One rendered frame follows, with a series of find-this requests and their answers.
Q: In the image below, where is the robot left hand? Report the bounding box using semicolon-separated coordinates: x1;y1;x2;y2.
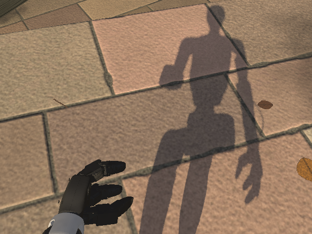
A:
58;159;134;226

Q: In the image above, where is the robot left forearm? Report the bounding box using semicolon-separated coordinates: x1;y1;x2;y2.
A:
42;213;85;234

